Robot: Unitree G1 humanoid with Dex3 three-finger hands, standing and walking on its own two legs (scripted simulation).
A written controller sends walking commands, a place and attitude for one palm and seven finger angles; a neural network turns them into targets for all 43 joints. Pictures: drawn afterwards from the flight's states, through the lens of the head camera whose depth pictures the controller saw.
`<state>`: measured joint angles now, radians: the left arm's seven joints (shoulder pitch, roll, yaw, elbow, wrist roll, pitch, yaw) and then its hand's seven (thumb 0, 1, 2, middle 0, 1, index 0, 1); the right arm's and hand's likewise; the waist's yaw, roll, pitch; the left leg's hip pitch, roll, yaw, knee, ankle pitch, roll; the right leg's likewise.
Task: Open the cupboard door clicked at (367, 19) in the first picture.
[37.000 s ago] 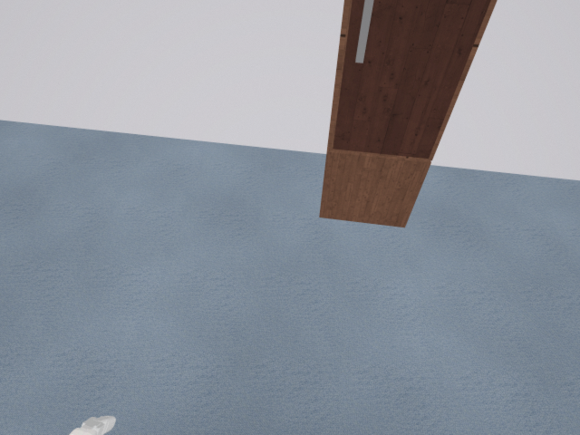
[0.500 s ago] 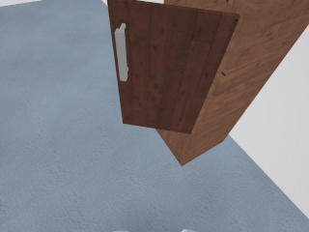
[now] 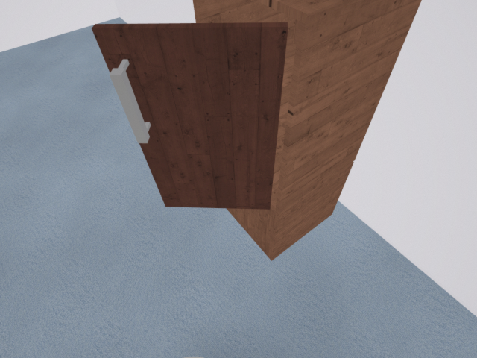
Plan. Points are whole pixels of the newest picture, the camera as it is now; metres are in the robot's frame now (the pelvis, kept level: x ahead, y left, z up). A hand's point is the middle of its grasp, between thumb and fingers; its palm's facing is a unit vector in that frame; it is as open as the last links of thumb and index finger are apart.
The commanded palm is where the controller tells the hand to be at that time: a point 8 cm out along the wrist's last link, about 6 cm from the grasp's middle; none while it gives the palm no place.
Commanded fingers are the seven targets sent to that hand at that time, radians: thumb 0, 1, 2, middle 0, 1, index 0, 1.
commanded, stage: come to a stop and stand still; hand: left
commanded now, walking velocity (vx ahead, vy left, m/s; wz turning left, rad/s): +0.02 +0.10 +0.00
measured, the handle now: (134, 103) +0.59 +0.24 +0.10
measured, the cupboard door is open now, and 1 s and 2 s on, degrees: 50 50 50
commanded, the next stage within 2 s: look again from close up in 0.66 s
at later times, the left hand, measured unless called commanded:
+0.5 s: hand out of the picture -0.04 +0.26 -0.18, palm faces +0.04 -0.96 -0.27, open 7.4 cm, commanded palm none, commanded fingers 0.00 0.90 0.90 -0.20 -0.30 -0.20 -0.30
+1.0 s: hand out of the picture -0.03 +0.21 -0.18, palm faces -0.01 -0.98 -0.19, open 7.4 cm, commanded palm none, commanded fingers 0.00 0.90 0.90 -0.20 -0.30 -0.20 -0.30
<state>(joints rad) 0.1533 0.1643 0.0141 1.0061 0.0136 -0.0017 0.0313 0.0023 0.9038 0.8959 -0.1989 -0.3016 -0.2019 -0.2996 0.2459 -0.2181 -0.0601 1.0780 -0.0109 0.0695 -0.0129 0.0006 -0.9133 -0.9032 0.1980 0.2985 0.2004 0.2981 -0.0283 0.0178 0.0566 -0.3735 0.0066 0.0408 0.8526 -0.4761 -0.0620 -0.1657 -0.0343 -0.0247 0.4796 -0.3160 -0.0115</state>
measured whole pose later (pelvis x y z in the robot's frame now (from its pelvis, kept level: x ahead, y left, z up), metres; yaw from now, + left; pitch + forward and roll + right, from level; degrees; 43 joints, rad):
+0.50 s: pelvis -0.04 +0.06 -0.01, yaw +0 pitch -1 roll +0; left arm 0.31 0.21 -0.01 1.02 0.02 0.02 0.03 0.00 0.91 0.90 -0.20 -0.30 -0.20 -0.30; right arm 0.18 -0.17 0.00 0.94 -0.02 0.01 0.00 -0.01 -0.92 -0.90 0.20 0.30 0.20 0.30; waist 0.04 0.02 0.03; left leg -0.27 -0.04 0.10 0.55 -0.27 0.07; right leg -0.24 -0.08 0.03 0.57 -0.31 0.03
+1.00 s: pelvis -0.03 +0.04 +0.00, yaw -1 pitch +0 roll +1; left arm 0.28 0.16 -0.02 1.09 0.02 -0.01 0.03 0.00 0.90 0.90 -0.20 -0.30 -0.20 -0.30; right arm 0.28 -0.18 0.00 1.09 -0.02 -0.02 -0.01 0.00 -0.91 -0.90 0.20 0.30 0.20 0.30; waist 0.00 -0.01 0.04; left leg -0.24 -0.01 0.10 0.46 -0.23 0.03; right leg -0.22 -0.05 0.03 0.49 -0.27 0.04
